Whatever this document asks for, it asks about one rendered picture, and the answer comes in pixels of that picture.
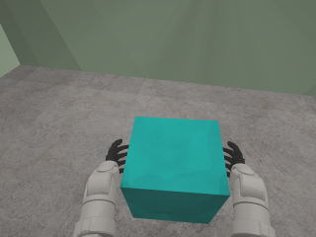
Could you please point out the left robot forearm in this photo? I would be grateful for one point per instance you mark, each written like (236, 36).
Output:
(97, 218)

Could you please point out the robot right hand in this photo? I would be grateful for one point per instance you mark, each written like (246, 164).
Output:
(236, 154)

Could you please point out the carton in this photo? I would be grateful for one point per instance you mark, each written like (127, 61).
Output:
(175, 170)

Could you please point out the right robot forearm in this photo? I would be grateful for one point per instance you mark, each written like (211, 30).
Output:
(251, 212)

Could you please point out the robot left hand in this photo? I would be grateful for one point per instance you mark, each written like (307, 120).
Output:
(113, 153)

